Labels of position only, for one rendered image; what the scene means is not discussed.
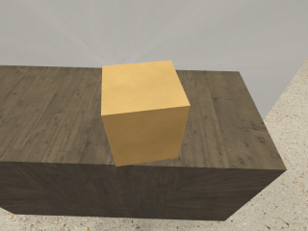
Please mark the pedestal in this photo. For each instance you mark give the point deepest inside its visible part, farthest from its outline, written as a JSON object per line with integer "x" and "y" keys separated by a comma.
{"x": 56, "y": 160}

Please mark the carton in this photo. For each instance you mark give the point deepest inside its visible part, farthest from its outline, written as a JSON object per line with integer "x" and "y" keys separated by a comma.
{"x": 144, "y": 110}

